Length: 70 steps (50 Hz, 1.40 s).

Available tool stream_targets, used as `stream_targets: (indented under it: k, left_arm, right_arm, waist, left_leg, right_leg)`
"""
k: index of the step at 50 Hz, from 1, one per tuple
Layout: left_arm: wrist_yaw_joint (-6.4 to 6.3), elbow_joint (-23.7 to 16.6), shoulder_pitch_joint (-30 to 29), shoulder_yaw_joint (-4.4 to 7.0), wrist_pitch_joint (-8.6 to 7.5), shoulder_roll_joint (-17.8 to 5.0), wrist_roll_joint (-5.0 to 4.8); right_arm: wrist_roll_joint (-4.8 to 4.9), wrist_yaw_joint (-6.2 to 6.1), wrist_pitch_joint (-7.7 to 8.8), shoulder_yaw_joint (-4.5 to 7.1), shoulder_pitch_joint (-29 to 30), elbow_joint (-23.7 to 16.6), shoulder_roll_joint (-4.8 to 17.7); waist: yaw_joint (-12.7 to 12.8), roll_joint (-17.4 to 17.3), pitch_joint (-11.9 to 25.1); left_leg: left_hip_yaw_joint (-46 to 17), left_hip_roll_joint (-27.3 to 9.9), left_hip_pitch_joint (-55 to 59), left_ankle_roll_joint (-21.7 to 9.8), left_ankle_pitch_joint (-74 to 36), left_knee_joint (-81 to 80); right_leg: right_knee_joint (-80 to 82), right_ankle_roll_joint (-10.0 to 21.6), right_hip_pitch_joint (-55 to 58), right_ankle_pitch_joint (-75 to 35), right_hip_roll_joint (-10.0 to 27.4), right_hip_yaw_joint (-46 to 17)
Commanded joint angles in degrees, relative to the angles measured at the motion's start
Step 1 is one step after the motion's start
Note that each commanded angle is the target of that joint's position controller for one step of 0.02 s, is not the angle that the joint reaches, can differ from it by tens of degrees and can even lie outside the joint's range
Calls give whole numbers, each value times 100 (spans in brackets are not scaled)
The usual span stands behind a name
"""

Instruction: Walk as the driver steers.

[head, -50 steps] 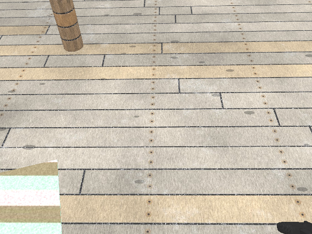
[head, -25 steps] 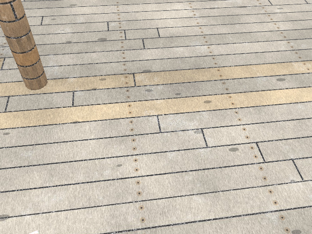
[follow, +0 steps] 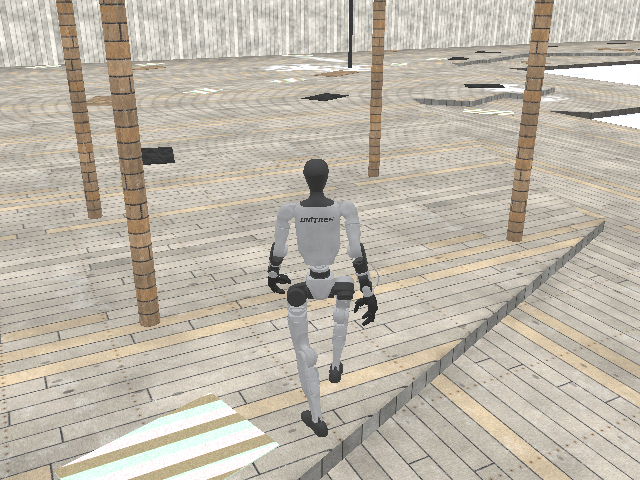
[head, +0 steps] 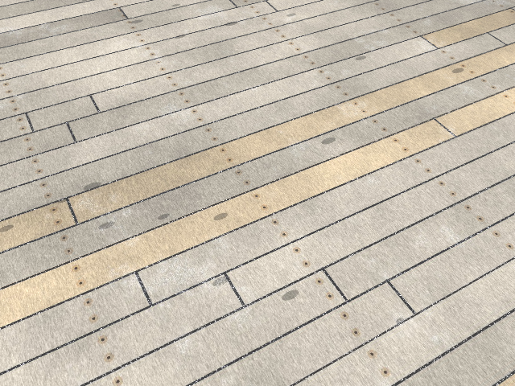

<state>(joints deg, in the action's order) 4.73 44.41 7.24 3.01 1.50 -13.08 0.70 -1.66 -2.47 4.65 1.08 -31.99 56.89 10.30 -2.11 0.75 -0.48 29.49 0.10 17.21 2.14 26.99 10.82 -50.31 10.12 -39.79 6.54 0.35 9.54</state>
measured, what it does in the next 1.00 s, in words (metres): walks ahead, turning left: right foot, then left foot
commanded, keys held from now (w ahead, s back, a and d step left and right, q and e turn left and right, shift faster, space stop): w+shift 0.16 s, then w+q+shift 0.60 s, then w+shift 0.24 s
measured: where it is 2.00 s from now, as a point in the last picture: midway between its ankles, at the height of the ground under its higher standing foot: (195, 148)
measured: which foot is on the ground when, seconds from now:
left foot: down 0.00-0.08, up 0.10-0.48, down 0.50-0.94, up 0.96-1.00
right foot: up 0.00-0.06, down 0.08-0.50, up 0.52-0.90, down 0.92-1.00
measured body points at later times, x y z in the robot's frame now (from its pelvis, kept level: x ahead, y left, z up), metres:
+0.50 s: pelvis +0.48 +0.01 -0.01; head +0.50 +0.01 +0.44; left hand +0.42 +0.27 -0.15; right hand +0.66 -0.21 -0.12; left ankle +0.66 +0.08 -0.71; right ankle +0.18 -0.06 -0.67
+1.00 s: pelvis +0.97 +0.05 +0.01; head +0.99 +0.06 +0.45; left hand +1.04 +0.36 -0.08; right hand +1.11 -0.22 -0.11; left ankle +0.72 +0.07 -0.61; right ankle +1.10 -0.02 -0.71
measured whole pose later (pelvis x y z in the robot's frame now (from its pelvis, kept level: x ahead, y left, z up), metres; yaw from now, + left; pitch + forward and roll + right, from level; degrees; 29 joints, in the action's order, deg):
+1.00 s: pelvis +0.97 +0.05 +0.01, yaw +26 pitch +2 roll -1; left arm 0.0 38.7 7.2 0.6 -5.4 -16.3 3.1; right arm -0.4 0.6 4.6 4.7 -21.7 49.0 19.4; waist -3.0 -1.2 -0.5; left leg -8.7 6.1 -10.3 -6.5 21.0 65.3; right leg -35.5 0.8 -27.3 12.4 -0.2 0.8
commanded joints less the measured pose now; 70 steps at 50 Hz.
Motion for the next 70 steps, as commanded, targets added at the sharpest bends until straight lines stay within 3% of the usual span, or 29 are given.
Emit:
stream_targets:
  k: [1,3,4,5,6,8,11,20,22,25,26,27,28,30,32,36,43,46,47,48,51,56,57,60,65,66,67,68,70]
  left_arm:
    - [-107,-174,507,121,-129,-500,1]
    - [-264,431,2404,395,-242,-988,40]
    - [-369,540,2603,589,-197,-1288,-53]
    - [-382,361,1892,602,-208,-1773,229]
    - [-405,369,1831,541,-269,-1431,153]
    - [-453,645,1734,291,-392,-685,240]
    - [-518,716,1396,97,-716,-454,153]
    - [-511,874,1915,-43,-1105,-747,-29]
    - [-664,736,1640,59,-1024,-1201,47]
    - [-749,385,611,238,-663,-1546,194]
    - [-590,198,170,88,-796,-848,218]
    - [-493,-464,1144,-95,-907,-351,-106]
    - [-498,-524,799,-196,-1029,-515,16]
    - [-476,-605,320,-217,-1061,-590,169]
    - [-440,-662,355,-306,-753,-470,392]
    - [-364,-1218,-624,-415,-569,-544,265]
    - [-368,-1321,-1068,-341,-697,-734,144]
    - [-549,-710,1230,-13,-754,-1288,123]
    - [-664,-527,2511,122,-755,-1675,250]
    - [-566,-387,2153,280,-734,-2272,338]
    - [-414,-377,1346,94,-703,-892,241]
    - [-389,291,1665,-52,-964,-692,7]
    - [-452,67,882,-47,-976,-643,-270]
    - [-606,116,1091,51,-949,-1171,-265]
    - [-621,307,1350,99,-813,-1336,-238]
    - [-611,249,1328,71,-787,-1272,-204]
    - [-561,203,1866,-114,-779,-709,-67]
    - [-472,544,3002,-275,-729,-309,-212]
    - [-518,245,1900,1,-557,-1188,-295]
  right_arm:
    - [81,-148,-17,264,28,-110,1450]
    - [24,-36,-136,354,604,-274,1713]
    - [53,39,-78,352,1136,-424,1381]
    - [260,195,89,175,835,-1070,612]
    - [277,185,209,158,1907,-1321,741]
    - [243,256,294,134,1639,-1322,723]
    - [61,420,-106,52,1110,-1061,440]
    - [128,646,-67,-61,3064,-1651,557]
    - [78,630,-64,-5,2362,-1477,745]
    - [92,453,-150,471,-880,-503,1669]
    - [189,361,-270,610,-587,-464,1842]
    - [-52,377,-290,712,58,-681,2456]
    - [5,342,-321,712,328,-849,2050]
    - [57,273,-261,533,686,-747,1305]
    - [130,219,-110,423,945,-793,1151]
    - [141,279,79,483,1068,-1004,1419]
    - [173,325,100,613,476,-959,1552]
    - [8,313,87,640,848,-978,1876]
    - [-23,295,134,472,966,-1139,1281]
    - [334,383,185,264,-6,-1427,537]
    - [-25,341,99,241,1781,-1430,1138]
    - [-117,409,-81,113,1995,-1778,829]
    - [386,403,32,91,2152,-1869,745]
    - [205,515,227,-101,2874,-2035,536]
    - [31,475,180,189,2001,-1714,1172]
    - [-24,410,136,262,1534,-1572,1385]
    - [-266,318,81,274,1159,-1577,1733]
    - [-232,378,55,113,993,-1576,1200]
    - [141,369,-54,153,2005,-1842,1062]
  waist:
    - [880,-911,-361]
    - [1822,-1128,270]
    - [1881,-150,577]
    - [799,817,920]
    - [1167,-269,718]
    - [505,-815,-221]
    - [-71,-551,-768]
    - [377,211,-777]
    - [-85,855,-257]
    - [-1874,564,1094]
    - [-1443,-930,618]
    - [-270,-2118,1863]
    - [-459,-668,2109]
    - [51,696,469]
    - [447,678,-132]
    - [304,26,-609]
    - [-347,-437,-132]
    - [926,-353,1105]
    - [1412,236,1859]
    - [444,2776,2369]
    - [674,-279,248]
    - [118,385,-4]
    - [-88,593,-23]
    - [188,500,239]
    - [-369,479,748]
    - [-579,296,961]
    - [-446,-1124,1721]
    - [-198,-1478,3083]
    - [-126,-475,1944]
  left_leg:
    - [-709,-1770,-733,-378,-10127,1421]
    - [-1080,-1712,-1642,-838,-8800,4148]
    - [-1331,-736,-3346,-841,-3893,6573]
    - [-2226,138,-5896,-608,-68,8404]
    - [-3157,-4,-6415,-701,-775,8605]
    - [-3330,-615,-6193,-842,-1153,7540]
    - [-3554,-826,-5776,-648,-1231,7013]
    - [-1850,-151,-4955,-1037,-3933,2959]
    - [-1882,128,-4371,-1177,-3536,2718]
    - [-2371,481,-1212,-1598,-2587,2290]
    - [-3315,50,-567,-1680,-2646,2404]
    - [-6687,-1398,1217,-3232,-2308,1770]
    - [-7634,-1514,1023,-3185,-825,640]
    - [-6595,-1113,-1388,-2401,-220,146]
    - [-5753,-594,-3144,-2253,-680,82]
    - [-4964,-6,-4749,-2135,-1156,-425]
    - [-4866,-335,-2320,-1410,-3718,325]
    - [-4489,-199,-2190,-1092,-5575,3340]
    - [-4147,21,-3263,-1057,-4157,5515]
    - [-3684,944,-5240,-762,-296,7063]
    - [-3685,19,-5927,-832,-1185,6728]
    - [-3525,125,-5625,-490,-806,5156]
    - [-3504,-95,-5816,-478,-1096,4508]
    - [-2894,101,-4217,-387,-3057,2491]
    - [-2856,498,-2378,-768,-4216,1554]
    - [-3172,54,-1712,-965,-5386,1580]
    - [-4760,-1690,-176,-1925,-8730,2141]
    - [-6093,-2714,736,-2813,-9347,2321]
    - [-5149,-2105,-776,-2271,-7111,1831]
  right_leg:
    - [729,347,1635,531,-795,654]
    - [1792,680,3747,1194,-762,-148]
    - [2012,800,5182,1657,-14,-1437]
    - [2705,1749,6269,2399,1524,-4626]
    - [3437,1578,5745,1968,1602,-4832]
    - [3891,872,4307,1855,1406,-3656]
    - [4247,405,2877,1416,1053,-2333]
    - [4742,-727,3798,-4924,561,197]
    - [3693,-878,4521,-6824,922,300]
    - [-1293,-767,3691,-6383,676,273]
    - [-3596,-788,1758,7,-399,25]
    - [-5455,-1133,-567,2179,-731,-1102]
    - [-5165,-911,-931,1564,-380,-1584]
    - [-3753,-878,-579,1132,268,-1543]
    - [-3113,-1096,33,1290,561,-1510]
    - [-485,-1383,928,188,786,-1109]
    - [2163,-1001,1630,-1393,268,-924]
    - [1923,-699,3779,210,35,-786]
    - [1765,-600,5094,2259,1105,-2128]
    - [3569,197,6087,3851,2424,-6159]
    - [3461,77,4161,1396,1666,-3895]
    - [3419,-76,3459,-3865,1243,-2021]
    - [3384,-49,3467,-3660,1132,-1831]
    - [3601,-112,2662,-3852,801,-1260]
    - [2097,-622,3104,-3760,591,-1085]
    - [1049,-844,2795,-3164,355,-960]
    - [-1559,-1193,1446,799,-307,-855]
    - [-2849,-1285,847,3474,-548,-2011]
    - [-2701,-1343,275,2985,15,-1812]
